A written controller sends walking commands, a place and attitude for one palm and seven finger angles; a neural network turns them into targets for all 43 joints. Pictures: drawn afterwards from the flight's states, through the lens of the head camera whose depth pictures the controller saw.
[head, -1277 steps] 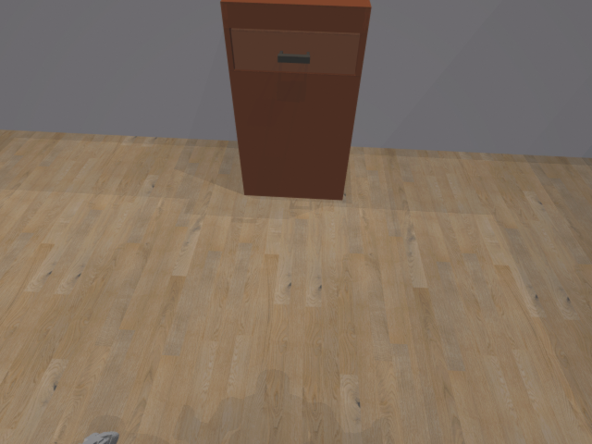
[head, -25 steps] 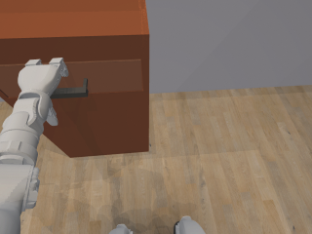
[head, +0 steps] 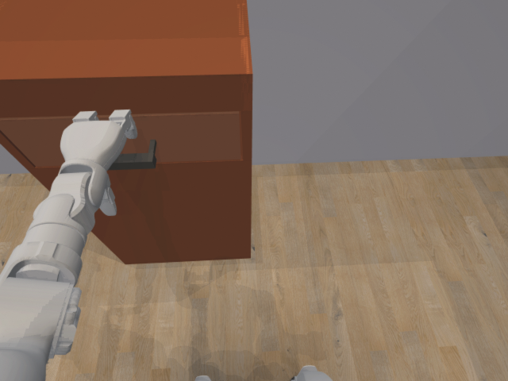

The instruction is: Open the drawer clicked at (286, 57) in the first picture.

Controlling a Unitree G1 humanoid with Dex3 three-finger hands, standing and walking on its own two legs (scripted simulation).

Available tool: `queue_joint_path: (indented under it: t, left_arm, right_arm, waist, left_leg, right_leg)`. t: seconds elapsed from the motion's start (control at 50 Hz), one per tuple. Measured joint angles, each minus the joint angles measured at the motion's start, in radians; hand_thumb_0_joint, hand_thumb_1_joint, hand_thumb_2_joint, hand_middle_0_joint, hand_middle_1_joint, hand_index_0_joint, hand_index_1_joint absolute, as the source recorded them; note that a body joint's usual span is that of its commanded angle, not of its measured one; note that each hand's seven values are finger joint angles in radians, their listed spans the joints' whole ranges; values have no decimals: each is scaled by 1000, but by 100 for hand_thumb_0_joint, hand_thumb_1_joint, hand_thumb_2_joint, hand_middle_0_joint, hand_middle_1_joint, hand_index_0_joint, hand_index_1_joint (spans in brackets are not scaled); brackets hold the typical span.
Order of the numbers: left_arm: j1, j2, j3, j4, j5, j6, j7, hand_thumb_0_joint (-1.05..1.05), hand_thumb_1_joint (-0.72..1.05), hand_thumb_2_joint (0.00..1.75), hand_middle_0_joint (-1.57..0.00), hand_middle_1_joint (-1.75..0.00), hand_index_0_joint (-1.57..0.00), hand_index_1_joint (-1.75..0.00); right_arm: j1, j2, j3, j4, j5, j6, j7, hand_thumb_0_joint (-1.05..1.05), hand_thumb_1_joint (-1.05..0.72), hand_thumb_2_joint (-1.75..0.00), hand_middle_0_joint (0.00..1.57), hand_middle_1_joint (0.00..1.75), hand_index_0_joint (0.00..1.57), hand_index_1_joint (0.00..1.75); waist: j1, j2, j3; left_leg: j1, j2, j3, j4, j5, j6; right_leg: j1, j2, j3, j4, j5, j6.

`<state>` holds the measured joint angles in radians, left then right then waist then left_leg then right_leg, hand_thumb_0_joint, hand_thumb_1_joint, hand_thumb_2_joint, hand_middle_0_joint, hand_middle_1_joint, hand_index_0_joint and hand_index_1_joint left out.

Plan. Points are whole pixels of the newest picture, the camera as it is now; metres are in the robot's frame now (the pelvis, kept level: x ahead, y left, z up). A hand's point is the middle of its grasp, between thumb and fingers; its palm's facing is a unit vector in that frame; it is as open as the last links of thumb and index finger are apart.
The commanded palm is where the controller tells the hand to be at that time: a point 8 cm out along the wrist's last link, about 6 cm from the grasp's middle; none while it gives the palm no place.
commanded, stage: re-aim the fingers above the handle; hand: left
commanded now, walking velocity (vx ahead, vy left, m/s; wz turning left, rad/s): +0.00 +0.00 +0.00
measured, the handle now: (127, 153) +0.53 +0.25 -0.02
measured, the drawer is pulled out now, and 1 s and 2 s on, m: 0.00 0.00 0.00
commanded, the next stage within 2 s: lower the fingers behind the handle in 0.50 s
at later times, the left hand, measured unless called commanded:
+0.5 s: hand (112, 157) +0.48 +0.24 +0.04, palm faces -0.06 -0.01 -1.00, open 13.8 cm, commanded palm +0.45 +0.25 +0.09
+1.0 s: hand (119, 170) +0.47 +0.24 +0.01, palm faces -0.05 +0.00 -1.00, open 13.8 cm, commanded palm +0.45 +0.24 +0.06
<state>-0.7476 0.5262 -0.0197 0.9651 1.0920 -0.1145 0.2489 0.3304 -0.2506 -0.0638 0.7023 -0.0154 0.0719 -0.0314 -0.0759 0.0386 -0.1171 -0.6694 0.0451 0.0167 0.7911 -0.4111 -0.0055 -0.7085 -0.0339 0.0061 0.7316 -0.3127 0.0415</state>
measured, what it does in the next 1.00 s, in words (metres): stands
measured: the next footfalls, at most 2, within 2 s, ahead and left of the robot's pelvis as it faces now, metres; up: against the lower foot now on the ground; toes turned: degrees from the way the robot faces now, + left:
none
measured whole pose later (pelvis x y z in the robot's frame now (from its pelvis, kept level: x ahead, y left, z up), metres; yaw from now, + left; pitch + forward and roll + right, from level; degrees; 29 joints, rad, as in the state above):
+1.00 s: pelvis +0.00 +0.00 -0.01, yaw +0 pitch +20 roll -1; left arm -0.77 0.51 0.00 1.03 1.13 -0.10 0.32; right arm 0.32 -0.25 -0.07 0.72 -0.03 0.07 -0.02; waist -0.10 0.03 -0.13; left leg -0.77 0.05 0.01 0.86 -0.44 -0.01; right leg -0.81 -0.03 0.01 0.80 -0.34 0.04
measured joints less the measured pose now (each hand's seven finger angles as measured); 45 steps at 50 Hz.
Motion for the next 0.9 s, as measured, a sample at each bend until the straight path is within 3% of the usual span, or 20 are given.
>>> queue_joint_path:
  t: [0.16, 0.26, 0.52, 0.68, 0.9]
  left_arm:
    - [-28, 8, 25, 37, 22, 5, 38, 0, -49, 30, -32, -120, -32, -120]
    - [-40, 26, 26, 48, 15, 22, 23, 0, -49, 30, -32, -120, -32, -120]
    - [-9, 41, 64, 23, 8, -16, 8, 0, -49, 30, -32, -120, -32, -120]
    - [3, 22, 36, 21, 6, -6, 20, 0, -49, 30, -32, -120, -32, -120]
    - [-13, -6, 24, 45, 28, -5, 54, 0, -49, 30, -32, -120, -32, -120]
  right_arm:
    - [-16, -16, 2, 3, -1, -1, 2, 1, -91, -90, 20, 30, 21, 30]
    - [-5, -17, -4, 3, -1, -5, -3, 1, -91, -90, 20, 30, 21, 30]
    - [25, -14, -4, 20, -1, 8, -3, 1, -91, -90, 20, 30, 21, 30]
    - [19, -8, -6, 26, 1, 6, 1, 1, -91, -90, 20, 30, 21, 30]
    - [-6, -3, -3, 15, -9, -2, 10, 0, -91, -90, 20, 30, 21, 30]
  waist:
    - [-12, -6, 2]
    - [-16, -2, 5]
    - [-24, 0, -6]
    - [-13, 2, -5]
    - [-17, -6, -14]
  left_leg:
    - [-26, 4, -4, 14, -3, -7]
    - [-36, 8, -4, 13, -2, -10]
    - [-36, 13, 7, 13, -10, -9]
    - [-30, 7, 3, 13, -10, -4]
    - [-71, 2, -1, 48, -19, -1]
  right_leg:
    - [-30, 4, -3, 23, -8, -7]
    - [-41, 8, -2, 24, -7, -9]
    - [-47, 14, 9, 23, -10, -8]
    - [-36, 8, 5, 17, -10, -3]
    - [-72, 3, 3, 47, -16, -1]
